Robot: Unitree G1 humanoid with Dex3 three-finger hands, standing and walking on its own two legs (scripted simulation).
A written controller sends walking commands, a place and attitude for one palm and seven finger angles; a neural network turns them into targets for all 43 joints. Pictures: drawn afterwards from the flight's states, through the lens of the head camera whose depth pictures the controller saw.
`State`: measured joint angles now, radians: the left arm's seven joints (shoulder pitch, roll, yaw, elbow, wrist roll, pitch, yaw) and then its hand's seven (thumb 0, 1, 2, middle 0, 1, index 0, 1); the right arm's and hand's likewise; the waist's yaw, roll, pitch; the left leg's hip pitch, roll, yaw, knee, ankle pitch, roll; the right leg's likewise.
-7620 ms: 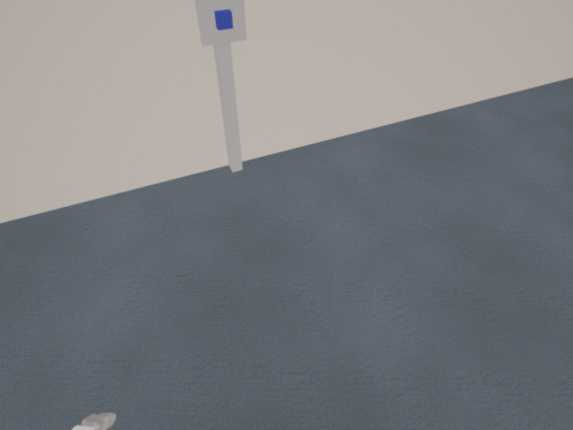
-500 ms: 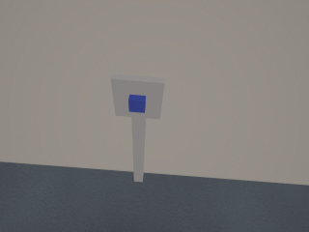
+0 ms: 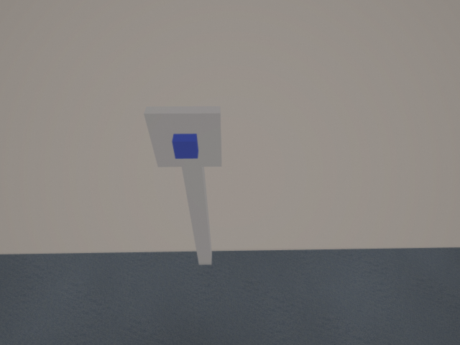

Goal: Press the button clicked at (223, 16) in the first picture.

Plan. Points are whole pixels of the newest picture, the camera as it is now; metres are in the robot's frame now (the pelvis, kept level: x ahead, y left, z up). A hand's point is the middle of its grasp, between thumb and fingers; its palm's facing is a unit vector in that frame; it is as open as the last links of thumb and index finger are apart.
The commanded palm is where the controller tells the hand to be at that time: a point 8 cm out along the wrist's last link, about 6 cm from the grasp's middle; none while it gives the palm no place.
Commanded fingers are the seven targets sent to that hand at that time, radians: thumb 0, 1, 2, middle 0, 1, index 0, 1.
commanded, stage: come to a stop and stand still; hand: left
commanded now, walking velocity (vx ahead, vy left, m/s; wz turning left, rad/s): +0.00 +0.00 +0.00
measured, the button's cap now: (185, 145) +0.58 +0.13 +0.01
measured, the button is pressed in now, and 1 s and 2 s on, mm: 0 0 0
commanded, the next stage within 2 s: look again from close up in 0.16 s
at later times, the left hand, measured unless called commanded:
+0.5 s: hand out of the picture +0.00 +0.17 -0.19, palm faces +0.04 -0.99 -0.15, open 7.4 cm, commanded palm none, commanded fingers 0.00 0.90 0.90 -0.20 -0.30 -0.20 -0.30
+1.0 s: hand out of the picture -0.05 +0.21 -0.19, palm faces +0.02 -0.99 -0.16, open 7.4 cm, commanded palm none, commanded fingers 0.00 0.90 0.90 -0.20 -0.30 -0.20 -0.30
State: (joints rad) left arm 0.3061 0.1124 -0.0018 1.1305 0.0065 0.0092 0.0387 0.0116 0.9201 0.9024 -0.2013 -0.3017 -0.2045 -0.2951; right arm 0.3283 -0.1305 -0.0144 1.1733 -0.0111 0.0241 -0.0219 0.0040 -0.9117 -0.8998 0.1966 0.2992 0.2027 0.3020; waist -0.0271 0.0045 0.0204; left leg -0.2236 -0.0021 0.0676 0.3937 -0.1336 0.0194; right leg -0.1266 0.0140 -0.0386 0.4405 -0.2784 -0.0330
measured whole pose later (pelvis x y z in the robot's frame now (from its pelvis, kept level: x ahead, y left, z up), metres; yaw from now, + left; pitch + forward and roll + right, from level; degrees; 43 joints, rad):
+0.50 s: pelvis +0.01 +0.02 -0.01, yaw +0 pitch -2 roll -1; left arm 0.35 0.12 -0.01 1.08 0.01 -0.02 0.05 0.00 0.91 0.90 -0.20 -0.30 -0.20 -0.30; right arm 0.30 -0.15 0.00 1.08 -0.02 0.00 -0.03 0.03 -0.94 -0.90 0.20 0.30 0.20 0.30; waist -0.01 0.00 -0.01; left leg -0.29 0.00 0.05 0.56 -0.23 0.04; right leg -0.14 0.01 -0.04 0.51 -0.33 -0.01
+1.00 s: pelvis -0.01 +0.04 -0.01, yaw +0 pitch -1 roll -1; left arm 0.40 0.17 0.01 1.05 0.04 0.02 0.02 0.00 0.91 0.90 -0.20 -0.30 -0.20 -0.29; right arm 0.29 -0.15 -0.01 1.06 -0.02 0.01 -0.02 0.01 -0.91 -0.90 0.20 0.30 0.21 0.30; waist 0.00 -0.03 -0.02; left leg -0.30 -0.04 0.08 0.46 -0.15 0.09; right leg -0.22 -0.02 -0.03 0.54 -0.37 -0.03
